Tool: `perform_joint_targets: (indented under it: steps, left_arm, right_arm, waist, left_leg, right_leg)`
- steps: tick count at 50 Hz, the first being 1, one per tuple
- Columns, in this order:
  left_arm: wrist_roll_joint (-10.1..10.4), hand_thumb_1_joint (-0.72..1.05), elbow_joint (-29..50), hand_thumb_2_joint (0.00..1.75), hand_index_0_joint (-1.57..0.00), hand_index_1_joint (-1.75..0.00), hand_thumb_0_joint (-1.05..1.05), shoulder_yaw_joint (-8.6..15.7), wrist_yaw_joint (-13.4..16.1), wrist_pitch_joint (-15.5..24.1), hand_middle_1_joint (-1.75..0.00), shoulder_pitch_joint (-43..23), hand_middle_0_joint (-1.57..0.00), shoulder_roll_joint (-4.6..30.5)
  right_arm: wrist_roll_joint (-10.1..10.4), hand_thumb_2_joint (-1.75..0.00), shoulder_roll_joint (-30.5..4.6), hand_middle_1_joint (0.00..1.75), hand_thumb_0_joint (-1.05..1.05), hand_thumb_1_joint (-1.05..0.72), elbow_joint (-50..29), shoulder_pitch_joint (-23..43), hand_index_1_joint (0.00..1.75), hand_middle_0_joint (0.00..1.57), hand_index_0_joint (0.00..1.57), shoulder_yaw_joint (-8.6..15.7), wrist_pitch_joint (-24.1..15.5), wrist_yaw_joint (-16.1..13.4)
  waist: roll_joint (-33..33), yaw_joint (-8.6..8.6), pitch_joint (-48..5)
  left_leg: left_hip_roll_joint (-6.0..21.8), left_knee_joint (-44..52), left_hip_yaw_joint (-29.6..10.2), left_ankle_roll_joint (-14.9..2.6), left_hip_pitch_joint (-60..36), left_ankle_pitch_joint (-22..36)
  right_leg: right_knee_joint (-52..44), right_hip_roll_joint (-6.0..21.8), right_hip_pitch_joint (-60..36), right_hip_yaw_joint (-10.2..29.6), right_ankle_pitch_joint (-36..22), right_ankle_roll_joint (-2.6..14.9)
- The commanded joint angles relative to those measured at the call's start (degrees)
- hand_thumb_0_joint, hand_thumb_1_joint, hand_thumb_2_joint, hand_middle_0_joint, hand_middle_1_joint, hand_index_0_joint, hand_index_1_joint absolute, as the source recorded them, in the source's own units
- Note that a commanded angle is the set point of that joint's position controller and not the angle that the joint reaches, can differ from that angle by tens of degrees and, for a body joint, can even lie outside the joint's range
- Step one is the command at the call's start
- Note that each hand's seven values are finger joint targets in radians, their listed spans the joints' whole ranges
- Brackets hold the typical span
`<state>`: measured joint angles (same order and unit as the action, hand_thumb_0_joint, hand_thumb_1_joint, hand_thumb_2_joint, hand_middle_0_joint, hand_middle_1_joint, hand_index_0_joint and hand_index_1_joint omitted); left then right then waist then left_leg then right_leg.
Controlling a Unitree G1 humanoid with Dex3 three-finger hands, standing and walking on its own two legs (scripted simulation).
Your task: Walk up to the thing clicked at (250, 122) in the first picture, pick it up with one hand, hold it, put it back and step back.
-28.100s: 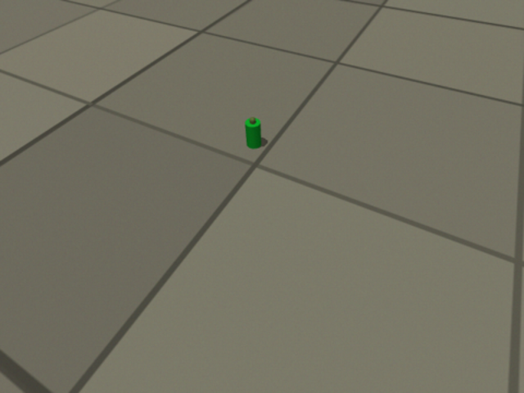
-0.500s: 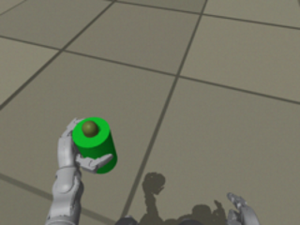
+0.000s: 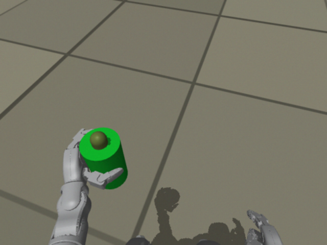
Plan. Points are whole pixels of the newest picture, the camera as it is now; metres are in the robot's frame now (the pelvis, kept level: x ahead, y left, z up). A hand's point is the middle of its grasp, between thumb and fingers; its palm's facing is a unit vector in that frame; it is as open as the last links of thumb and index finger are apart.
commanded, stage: crouch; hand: left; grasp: from the side
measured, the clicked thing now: (105, 157) +0.32 +0.17 +0.03
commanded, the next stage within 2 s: lower in 1.84 s
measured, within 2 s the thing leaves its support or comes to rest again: neither
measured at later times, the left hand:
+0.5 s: hand (108, 179) +0.33 +0.20 -0.14, palm faces +0.24 -0.97 -0.05, open 11.7 cm
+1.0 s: hand (114, 194) +0.35 +0.23 -0.37, palm faces +0.28 -0.96 -0.07, open 11.8 cm
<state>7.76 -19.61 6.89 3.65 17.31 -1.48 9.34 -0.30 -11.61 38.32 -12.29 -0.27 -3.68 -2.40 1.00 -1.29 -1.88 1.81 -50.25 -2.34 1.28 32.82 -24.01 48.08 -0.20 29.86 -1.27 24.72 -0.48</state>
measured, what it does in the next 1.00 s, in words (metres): lowers itself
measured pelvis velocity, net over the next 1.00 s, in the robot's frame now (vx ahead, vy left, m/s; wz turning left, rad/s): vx -0.08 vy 0.00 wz -0.09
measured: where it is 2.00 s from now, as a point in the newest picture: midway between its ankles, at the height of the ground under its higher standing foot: outside the picture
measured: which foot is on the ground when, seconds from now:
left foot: down 0.00-1.00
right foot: down 0.00-1.00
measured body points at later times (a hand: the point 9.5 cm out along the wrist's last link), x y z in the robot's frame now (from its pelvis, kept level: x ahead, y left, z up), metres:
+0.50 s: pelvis -0.03 +0.00 -0.11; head +0.10 +0.03 +0.32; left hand +0.31 +0.25 -0.14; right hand +0.10 -0.26 -0.23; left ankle +0.01 +0.13 -0.70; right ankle +0.00 -0.13 -0.70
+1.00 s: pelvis -0.08 +0.00 -0.30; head +0.12 +0.04 +0.10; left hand +0.33 +0.28 -0.36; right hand +0.04 -0.26 -0.43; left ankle +0.01 +0.13 -0.70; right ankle -0.01 -0.13 -0.70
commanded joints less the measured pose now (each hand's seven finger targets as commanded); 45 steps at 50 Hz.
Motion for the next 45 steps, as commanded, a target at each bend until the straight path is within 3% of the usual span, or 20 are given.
perform_joint_targets:
  steps: [1, 3, 8, 9, 11, 14, 17, 18, 20, 21, 23, 26, 28, 31, 34, 39, 40, 42, 45]
  left_arm:
    - [2.3, -0.02, 19.2, 1.14, -1.17, -1.29, 0.00, 4.9, -0.4, 9.0, -1.28, -21.9, -1.16, 7.2]
    - [1.9, -0.02, 15.6, 1.15, -1.18, -1.30, 0.00, 4.0, -0.4, 9.5, -1.29, -19.5, -1.16, 5.6]
    - [0.9, 0.00, 9.4, 1.14, -1.16, -1.28, 0.00, 6.0, -0.5, 13.6, -1.28, -21.4, -1.15, 6.6]
    - [0.6, -0.01, 8.8, 1.13, -1.15, -1.27, 0.00, 5.2, -0.7, 14.7, -1.27, -23.2, -1.14, 6.4]
    - [0.7, -0.03, 5.2, 1.12, -1.14, -1.26, 0.00, 7.1, -0.6, 17.2, -1.25, -25.1, -1.13, 7.1]
    - [0.7, -0.03, 0.9, 1.11, -1.13, -1.25, 0.00, 9.0, -1.0, 21.6, -1.24, -27.1, -1.12, 8.6]
    - [0.3, -0.07, -3.6, 1.11, -1.14, -1.26, 0.00, 8.6, -1.2, 26.2, -1.24, -29.3, -1.14, 8.7]
    - [0.6, -0.08, -4.3, 1.12, -1.15, -1.27, 0.00, 10.5, -1.3, 27.7, -1.25, -30.5, -1.14, 10.5]
    - [0.8, -0.06, -5.1, 1.13, -1.13, -1.26, 0.00, 10.6, -1.9, 30.1, -1.25, -31.8, -1.13, 11.7]
    - [0.9, -0.05, -4.7, 1.13, -1.13, -1.26, 0.00, 10.6, -2.3, 31.1, -1.24, -33.7, -1.13, 12.5]
    - [1.3, -0.07, -5.5, 1.13, -1.14, -1.26, 0.00, 10.7, -2.7, 32.0, -1.24, -34.6, -1.14, 13.0]
    - [2.0, -0.05, -7.4, 1.18, -1.14, -1.29, 0.00, 14.0, -1.9, 32.6, -1.27, -35.3, -1.15, 15.1]
    - [2.3, -0.04, -7.1, 1.18, -1.14, -1.29, 0.00, 15.9, -1.5, 33.0, -1.27, -36.4, -1.14, 16.8]
    - [1.7, 0.04, -8.5, 1.25, -1.16, -1.33, 0.00, 16.5, -2.2, 33.3, -1.30, -36.9, -1.16, 17.6]
    - [0.8, 0.06, -11.0, 1.27, -1.19, -1.36, 0.00, 16.9, -3.1, 33.7, -1.33, -42.2, -1.20, 20.0]
    - [1.0, 0.03, -16.4, 1.28, -1.20, -1.38, 0.00, 20.3, -3.9, 34.2, -1.35, -44.2, -1.20, 22.0]
    - [0.6, 0.02, -16.9, 1.30, -1.21, -1.40, 0.00, 21.6, -3.9, 34.4, -1.37, -44.8, -1.21, 23.9]
    - [0.1, 0.04, -18.1, 1.30, -1.21, -1.40, 0.00, 22.5, -4.6, 34.7, -1.37, -46.6, -1.22, 26.2]
    - [-0.4, 0.01, -19.3, 1.31, -1.23, -1.41, 0.00, 22.4, -5.7, 35.1, -1.39, -47.0, -1.23, 25.3]
  right_arm:
    - [-0.2, -0.91, -7.2, 0.30, 0.00, -0.89, -6.6, 1.6, 0.30, 0.20, 0.20, 2.6, -2.7, -0.5]
    - [-0.2, -0.91, -7.1, 0.30, 0.00, -0.89, -6.3, 1.5, 0.30, 0.20, 0.20, 2.7, -2.5, -0.2]
    - [-1.1, -0.91, -7.5, 0.30, 0.00, -0.89, -5.4, 0.7, 0.30, 0.20, 0.20, 3.6, -2.3, 1.2]
    - [-1.3, -0.91, -7.5, 0.30, 0.00, -0.89, -5.3, 1.0, 0.30, 0.20, 0.20, 3.6, -2.2, 1.4]
    - [-1.6, -0.90, -8.1, 0.30, 0.00, -0.89, -5.0, 0.7, 0.30, 0.20, 0.20, 4.1, -2.2, 1.9]
    - [-2.2, -0.91, -8.1, 0.30, 0.00, -0.89, -4.4, 0.8, 0.30, 0.20, 0.20, 4.1, -2.3, 2.6]
    - [-2.8, -0.91, -8.6, 0.30, 0.00, -0.91, -4.3, 0.9, 0.30, 0.20, 0.20, 4.4, -2.5, 3.6]
    - [-2.9, -0.91, -8.9, 0.30, 0.00, -0.90, -4.3, 0.9, 0.30, 0.20, 0.20, 4.5, -2.5, 3.7]
    - [-3.1, -0.91, -9.3, 0.30, 0.00, -0.89, -4.4, 1.4, 0.30, 0.20, 0.20, 4.3, -2.5, 4.0]
    - [-3.3, -0.91, -9.8, 0.30, 0.00, -0.90, -4.1, 1.1, 0.30, 0.20, 0.20, 4.2, -2.5, 4.3]
    - [-3.3, -0.91, -10.8, 0.30, 0.00, -0.90, -4.0, 1.8, 0.30, 0.20, 0.20, 4.4, -2.4, 4.6]
    - [-3.5, -0.91, -11.1, 0.30, 0.00, -0.91, -3.7, 1.7, 0.30, 0.20, 0.20, 4.4, -1.9, 4.8]
    - [-3.6, -0.92, -11.3, 0.30, 0.00, -0.92, -3.4, 1.7, 0.30, 0.20, 0.20, 4.3, -1.4, 5.2]
    - [-4.0, -0.92, -12.4, 0.30, 0.00, -0.92, -2.4, 1.4, 0.30, 0.20, 0.20, 4.6, -1.1, 5.6]
    - [-4.1, -0.92, -12.3, 0.30, 0.00, -0.92, -1.3, 1.5, 0.30, 0.20, 0.20, 4.3, -0.6, 5.8]
    - [-4.9, -0.92, -12.7, 0.30, 0.00, -0.93, -0.5, 1.6, 0.30, 0.20, 0.20, 3.5, -0.3, 6.4]
    - [-5.0, -0.92, -13.1, 0.30, 0.00, -0.93, -0.3, 1.3, 0.30, 0.20, 0.20, 3.5, -0.2, 6.6]
    - [-5.2, -0.92, -13.4, 0.30, 0.00, -0.93, -0.1, 1.5, 0.30, 0.20, 0.20, 3.1, 0.1, 6.6]
    - [-5.7, -0.92, -13.5, 0.30, 0.00, -0.94, 0.2, 2.2, 0.30, 0.20, 0.20, 2.7, 0.4, 6.8]
  waist:
    - [1.1, -0.94, -17.7]
    - [0.8, -0.71, -16.8]
    - [1.5, -0.80, -17.7]
    - [2.6, -1.15, -17.6]
    - [0.7, -1.38, -18.1]
    - [2.8, -1.33, -21.6]
    - [3.8, -1.85, -27.1]
    - [4.0, -1.71, -29.3]
    - [5.5, -1.72, -32.8]
    - [7.2, -1.50, -36.5]
    - [9.0, -1.48, -38.1]
    - [7.0, -1.25, -40.7]
    - [6.5, -1.22, -43.4]
    - [7.5, -1.97, -47.2]
    - [7.9, -3.64, -44.8]
    - [9.4, -2.88, -47.2]
    - [10.6, -2.72, -48.5]
    - [10.9, -2.98, -48.9]
    - [13.8, -3.34, -48.2]
  left_leg:
    - [-1.4, 5.4, 0.8, -1.87, -9.3, 16.3]
    - [-1.4, 5.0, 0.8, -1.85, -8.5, 15.7]
    - [-1.2, 1.4, 0.4, -1.76, -4.5, 14.8]
    - [-1.2, 0.7, 0.4, -1.63, -3.4, 13.6]
    - [-1.1, -1.6, 0.0, -1.61, -0.1, 11.2]
    - [-1.3, -7.6, 0.2, -1.69, 4.9, 10.4]
    - [-1.3, -15.6, -0.6, -1.73, 11.2, 9.5]
    - [-1.4, -18.2, -0.6, -1.89, 13.8, 8.4]
    - [-1.5, -21.7, -1.0, -1.76, 17.9, 6.1]
    - [-1.4, -23.7, -1.4, -1.66, 17.7, 7.7]
    - [-1.3, -26.5, -1.5, -1.45, 20.1, 6.9]
    - [-1.4, -31.1, -1.1, -1.77, 27.3, 5.8]
    - [-1.5, -34.4, -0.9, -2.08, 30.6, 6.3]
    - [-1.3, -38.9, -2.0, -1.95, 30.7, 10.3]
    - [-1.2, -42.3, -2.2, -1.96, 37.3, 5.4]
    - [-1.2, -47.8, -1.9, -1.65, 42.5, 2.3]
    - [-1.1, -48.8, -2.2, -1.44, 42.3, 2.4]
    - [-1.0, -50.9, -2.1, -1.44, 44.0, 2.2]
    - [-1.0, -52.7, -2.2, -0.98, 46.9, -1.0]
  right_leg:
    - [-5.7, -0.8, -4.0, -0.5, -19.4, 0.46]
    - [-5.1, -0.7, -2.3, -0.7, -18.4, 0.60]
    - [-1.0, -0.8, 3.0, -0.7, -16.9, 1.01]
    - [-0.2, -0.7, 4.7, -0.6, -15.7, 1.18]
    - [2.4, -1.0, 8.0, -0.9, -13.2, 1.32]
    - [7.7, -0.9, 13.7, -0.5, -12.5, 1.47]
    - [15.6, -1.3, 22.9, -0.8, -10.3, 1.90]
    - [17.6, -1.3, 24.9, -0.6, -9.4, 1.92]
    - [21.9, -1.5, 29.1, -0.6, -7.2, 2.24]
    - [24.3, -1.6, 31.6, -0.8, -7.7, 2.37]
    - [27.7, -1.9, 36.6, -1.0, -6.1, 2.58]
    - [30.7, -1.9, 37.7, 0.2, -6.2, 2.13]
    - [32.9, -1.9, 38.0, 0.9, -7.1, 1.82]
    - [38.9, -2.2, 44.6, -0.9, -9.3, 2.20]
    - [42.4, -2.4, 50.2, -0.9, -5.3, 2.36]
    - [48.6, -2.4, 56.1, -1.6, -1.6, 2.66]
    - [50.2, -2.5, 57.7, -2.0, -1.1, 2.88]
    - [52.4, -2.6, 59.9, -2.3, -0.7, 2.92]
    - [56.4, -2.5, 64.1, -3.1, 1.9, 3.23]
